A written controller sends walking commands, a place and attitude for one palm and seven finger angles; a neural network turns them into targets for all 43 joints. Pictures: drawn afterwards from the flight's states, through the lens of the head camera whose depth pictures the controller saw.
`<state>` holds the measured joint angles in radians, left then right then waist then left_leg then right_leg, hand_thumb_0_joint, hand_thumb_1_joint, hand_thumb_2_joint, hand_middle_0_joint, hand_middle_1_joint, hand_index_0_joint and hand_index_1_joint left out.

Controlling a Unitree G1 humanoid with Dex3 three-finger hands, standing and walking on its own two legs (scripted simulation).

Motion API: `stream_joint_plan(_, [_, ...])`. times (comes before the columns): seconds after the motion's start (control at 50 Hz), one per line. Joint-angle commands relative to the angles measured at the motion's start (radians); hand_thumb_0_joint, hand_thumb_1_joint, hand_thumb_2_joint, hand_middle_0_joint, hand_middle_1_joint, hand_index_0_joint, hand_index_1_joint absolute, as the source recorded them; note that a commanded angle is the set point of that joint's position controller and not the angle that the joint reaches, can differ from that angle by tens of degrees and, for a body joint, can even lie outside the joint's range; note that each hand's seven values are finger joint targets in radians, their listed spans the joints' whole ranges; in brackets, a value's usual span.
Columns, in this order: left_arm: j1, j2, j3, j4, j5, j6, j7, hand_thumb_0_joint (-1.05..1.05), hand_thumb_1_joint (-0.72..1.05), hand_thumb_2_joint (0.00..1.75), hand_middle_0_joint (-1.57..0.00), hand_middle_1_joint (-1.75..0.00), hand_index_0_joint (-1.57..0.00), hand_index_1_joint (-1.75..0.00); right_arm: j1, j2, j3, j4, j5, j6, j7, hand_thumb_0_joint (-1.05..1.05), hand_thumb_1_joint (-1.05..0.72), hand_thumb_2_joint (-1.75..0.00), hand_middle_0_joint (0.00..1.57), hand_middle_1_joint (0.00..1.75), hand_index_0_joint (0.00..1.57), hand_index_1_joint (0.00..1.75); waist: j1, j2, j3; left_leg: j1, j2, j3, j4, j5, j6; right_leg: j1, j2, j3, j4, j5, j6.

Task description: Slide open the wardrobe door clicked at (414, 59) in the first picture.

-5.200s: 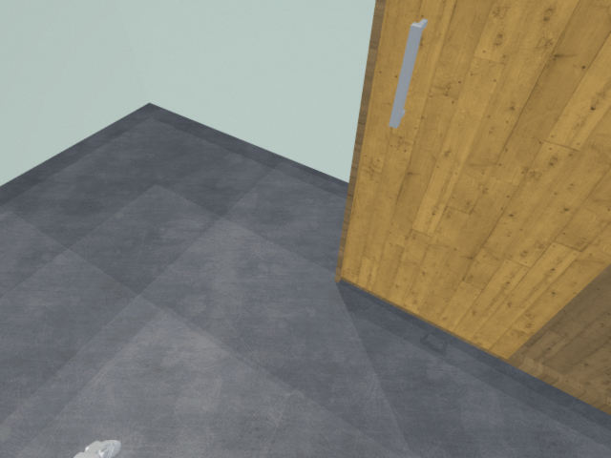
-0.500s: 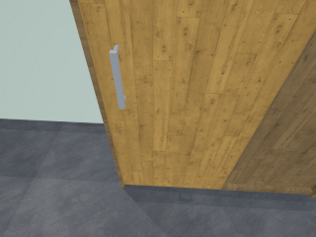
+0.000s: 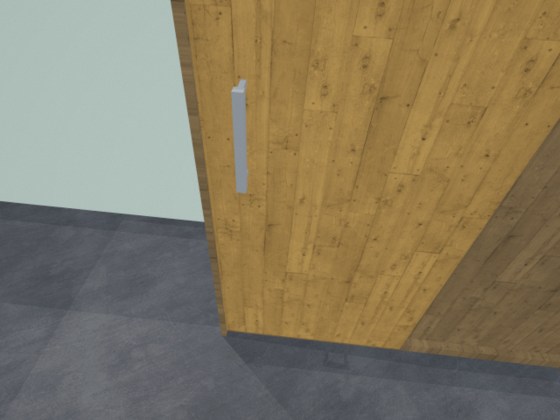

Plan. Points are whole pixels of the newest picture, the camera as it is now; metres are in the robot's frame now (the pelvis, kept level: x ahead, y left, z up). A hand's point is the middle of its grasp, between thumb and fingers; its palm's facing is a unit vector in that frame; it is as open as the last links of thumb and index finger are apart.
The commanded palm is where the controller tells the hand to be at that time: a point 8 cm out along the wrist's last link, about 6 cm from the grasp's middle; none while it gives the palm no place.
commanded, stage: come to a stop and stand still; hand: left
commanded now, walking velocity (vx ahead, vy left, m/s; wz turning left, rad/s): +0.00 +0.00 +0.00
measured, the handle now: (242, 139) +0.56 +0.11 +0.13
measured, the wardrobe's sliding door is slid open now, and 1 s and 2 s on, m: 0.00 0.00 0.00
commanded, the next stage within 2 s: none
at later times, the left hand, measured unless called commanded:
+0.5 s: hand out of the picture -0.06 +0.26 -0.16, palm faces +0.01 -0.95 -0.30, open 7.4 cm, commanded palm none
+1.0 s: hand out of the picture -0.07 +0.27 -0.18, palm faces +0.04 -0.97 -0.22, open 7.4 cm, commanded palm none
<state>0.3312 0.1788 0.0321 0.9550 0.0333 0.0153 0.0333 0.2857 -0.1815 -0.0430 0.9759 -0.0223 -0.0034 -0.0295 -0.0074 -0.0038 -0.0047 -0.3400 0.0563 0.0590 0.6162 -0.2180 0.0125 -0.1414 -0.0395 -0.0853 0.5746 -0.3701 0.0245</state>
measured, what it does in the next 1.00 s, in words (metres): walks backwards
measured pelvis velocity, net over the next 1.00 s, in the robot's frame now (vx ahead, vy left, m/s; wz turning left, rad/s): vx -0.10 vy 0.06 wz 0.00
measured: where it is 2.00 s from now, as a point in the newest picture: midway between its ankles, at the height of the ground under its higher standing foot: outside the picture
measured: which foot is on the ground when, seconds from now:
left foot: down 0.00-1.00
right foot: down 0.00-0.90, up 0.92-1.00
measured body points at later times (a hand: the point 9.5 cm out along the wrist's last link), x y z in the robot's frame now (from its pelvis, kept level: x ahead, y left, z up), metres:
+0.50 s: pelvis -0.04 +0.03 +0.01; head -0.07 +0.04 +0.46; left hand -0.06 +0.31 -0.14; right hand +0.01 -0.26 -0.12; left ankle +0.07 +0.11 -0.72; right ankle -0.04 -0.13 -0.73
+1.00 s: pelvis -0.10 +0.06 +0.00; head -0.13 +0.09 +0.45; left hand -0.07 +0.32 -0.16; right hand -0.08 -0.21 -0.13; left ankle +0.07 +0.11 -0.72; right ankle -0.10 -0.08 -0.69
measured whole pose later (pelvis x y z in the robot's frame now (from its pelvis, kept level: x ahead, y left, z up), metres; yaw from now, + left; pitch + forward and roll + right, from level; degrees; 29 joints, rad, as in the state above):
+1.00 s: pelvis -0.10 +0.06 +0.00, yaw +0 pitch -5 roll -4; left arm 0.31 0.25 0.06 0.99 0.03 0.05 0.01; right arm 0.28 -0.24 -0.05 1.05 -0.03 0.05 -0.01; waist -0.01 0.00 0.03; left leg -0.39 -0.02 0.06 0.48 -0.07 0.07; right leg -0.29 0.01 -0.03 0.86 -0.49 -0.03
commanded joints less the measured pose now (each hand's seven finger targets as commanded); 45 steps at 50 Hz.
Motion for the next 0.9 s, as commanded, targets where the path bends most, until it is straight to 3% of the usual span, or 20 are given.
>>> stream_joint_plan(0.0, [0.053, 0.159, 0.028, -0.087, -0.002, -0.017, 0.006, 0.0, 0.9, 0.9, -0.2, -0.3, -0.2, -0.3, 0.005, -0.181, -0.03, -0.091, 0.0, -0.016, 0.006, 0.0, -0.9, -0.9, 0.2, 0.3, 0.2, 0.3, 0.007, 0.064, 0.065, 0.036, 0.073, -0.126, -0.178, 0.048, 0.046, -0.126, -0.034, 0.063, -0.12, 0.101, -0.065])
stream_joint_plan(0.06, [0.03, 0.192, 0.032, -0.099, -0.001, -0.016, -0.001, 0.0, 0.9, 0.9, -0.2, -0.3, -0.2, -0.3, -0.034, -0.222, -0.035, -0.112, -0.002, -0.012, 0.011, 0.0, -0.9, -0.9, 0.2, 0.3, 0.2, 0.3, 0.006, 0.071, 0.074, 0.003, 0.073, -0.159, -0.253, -0.145, 0.041, -0.124, -0.031, 0.062, -0.128, 0.038, -0.064])
stream_joint_plan(0.08, [0.031, 0.194, 0.029, -0.101, 0.0, -0.017, -0.003, 0.0, 0.9, 0.9, -0.2, -0.3, -0.2, -0.3, -0.045, -0.228, -0.034, -0.116, -0.002, -0.012, 0.014, 0.0, -0.9, -0.9, 0.2, 0.3, 0.2, 0.3, 0.011, 0.094, 0.067, 0.003, 0.076, -0.169, -0.272, -0.17, 0.043, -0.116, -0.031, 0.061, -0.128, 0.038, -0.063])
stream_joint_plan(0.14, [0.035, 0.222, 0.032, -0.093, 0.001, -0.015, -0.008, 0.0, 0.9, 0.9, -0.2, -0.3, -0.2, -0.3, -0.074, -0.258, -0.037, -0.123, -0.003, -0.007, 0.019, 0.0, -0.9, -0.9, 0.2, 0.3, 0.2, 0.3, 0.014, 0.077, 0.071, -0.019, 0.075, -0.182, -0.32, -0.277, 0.034, -0.113, -0.03, 0.057, -0.143, -0.008, -0.062])
stream_joint_plan(0.26, [0.043, 0.265, 0.03, -0.07, 0.001, -0.017, -0.013, 0.0, 0.9, 0.9, -0.2, -0.3, -0.2, -0.3, -0.085, -0.273, -0.034, -0.11, -0.001, 0.0, 0.026, 0.0, -0.9, -0.9, 0.2, 0.3, 0.2, 0.3, 0.008, 0.013, 0.08, 0.009, 0.045, -0.152, -0.304, -0.261, 0.014, -0.162, -0.061, 0.09, -0.221, -0.099, -0.072])
stream_joint_plan(0.34, [0.042, 0.281, 0.027, -0.054, -0.001, -0.018, -0.013, 0.0, 0.9, 0.9, -0.2, -0.3, -0.2, -0.3, -0.075, -0.283, -0.033, -0.086, 0.003, -0.001, 0.028, 0.0, -0.9, -0.9, 0.2, 0.3, 0.2, 0.3, 0.001, 0.026, 0.068, 0.034, 0.045, -0.157, -0.301, -0.247, 0.011, -0.175, -0.069, 0.098, -0.228, -0.105, -0.071])
stream_joint_plan(0.44, [0.084, 0.274, 0.02, -0.015, -0.002, -0.017, -0.011, 0.0, 0.9, 0.9, -0.2, -0.3, -0.2, -0.3, -0.079, -0.296, -0.031, -0.057, 0.006, 0.0, 0.027, 0.0, -0.9, -0.9, 0.2, 0.3, 0.2, 0.3, 0.014, 0.061, 0.067, 0.01, 0.058, -0.189, -0.352, -0.3, 0.013, -0.135, -0.052, 0.088, -0.202, -0.075, -0.066])
stream_joint_plan(0.54, [0.119, 0.264, 0.016, 0.018, -0.002, -0.013, -0.01, 0.0, 0.9, 0.9, -0.2, -0.3, -0.2, -0.3, -0.068, -0.277, -0.031, -0.025, 0.008, 0.009, 0.025, 0.0, -0.9, -0.9, 0.2, 0.3, 0.2, 0.3, 0.017, 0.021, 0.081, 0.009, 0.037, -0.17, -0.337, -0.304, 0.003, -0.155, -0.058, 0.114, -0.23, -0.132, -0.072])
stream_joint_plan(0.68, [0.088, 0.253, 0.016, 0.029, -0.004, -0.009, -0.007, 0.0, 0.9, 0.9, -0.2, -0.3, -0.2, -0.3, -0.03, -0.235, -0.032, 0.011, 0.011, 0.018, 0.022, 0.0, -0.9, -0.9, 0.2, 0.3, 0.2, 0.3, -0.007, -0.051, 0.082, 0.092, 0.005, -0.131, -0.21, -0.228, -0.005, -0.265, -0.088, 0.156, -0.276, -0.204, -0.078])
stream_joint_plan(0.8, [-0.058, 0.272, 0.039, -0.011, -0.003, 0.007, 0.001, 0.0, 0.9, 0.9, -0.2, -0.3, -0.2, -0.3, 0.078, -0.209, -0.05, 0.03, 0.008, 0.029, 0.018, 0.0, -0.9, -0.9, 0.2, 0.3, 0.2, 0.3, -0.068, -0.082, 0.119, 0.194, -0.034, -0.089, 0.01, -0.216, -0.014, -0.493, -0.12, 0.18, -0.263, -0.323, -0.104])
stream_joint_plan(0.82, [-0.08, 0.266, 0.042, -0.02, -0.003, 0.009, 0.002, 0.0, 0.9, 0.9, -0.2, -0.3, -0.2, -0.3, 0.097, -0.216, -0.052, 0.027, 0.007, 0.025, 0.016, 0.0, -0.9, -0.9, 0.2, 0.3, 0.2, 0.3, -0.076, -0.027, 0.133, 0.177, -0.014, -0.124, -0.036, -0.26, -0.009, -0.499, -0.101, 0.173, -0.199, -0.301, -0.101])
stream_joint_plan(0.84, [-0.066, 0.251, 0.041, -0.025, -0.006, 0.013, 0.0, 0.0, 0.9, 0.9, -0.2, -0.3, -0.2, -0.3, 0.102, -0.231, -0.056, 0.021, 0.003, 0.02, 0.015, 0.0, -0.9, -0.9, 0.2, 0.3, 0.2, 0.3, -0.067, 0.07, 0.131, 0.113, 0.03, -0.213, -0.171, -0.38, -0.001, -0.456, -0.047, 0.128, -0.087, -0.26, -0.083])
stream_joint_plan(0.86, [-0.007, 0.22, 0.04, -0.013, -0.012, 0.02, -0.003, 0.0, 0.9, 0.9, -0.2, -0.3, -0.2, -0.3, 0.075, -0.277, -0.059, 0.005, -0.004, 0.012, 0.012, 0.0, -0.9, -0.9, 0.2, 0.3, 0.2, 0.3, -0.04, 0.249, 0.129, -0.048, 0.12, -0.392, -0.446, -0.594, -0.01, -0.313, 0.073, 0.047, 0.119, -0.188, -0.05])
stream_joint_plan(0.88, [0.095, 0.202, 0.044, 0.017, -0.01, 0.032, -0.004, 0.0, 0.9, 0.9, -0.2, -0.3, -0.2, -0.3, 0.008, -0.313, -0.063, -0.015, -0.004, 0.008, 0.007, 0.0, -0.9, -0.9, 0.2, 0.3, 0.2, 0.3, 0.021, 0.324, 0.088, -0.213, 0.188, -0.489, -0.592, -0.689, -0.006, -0.139, 0.101, 0.057, 0.343, -0.137, -0.05])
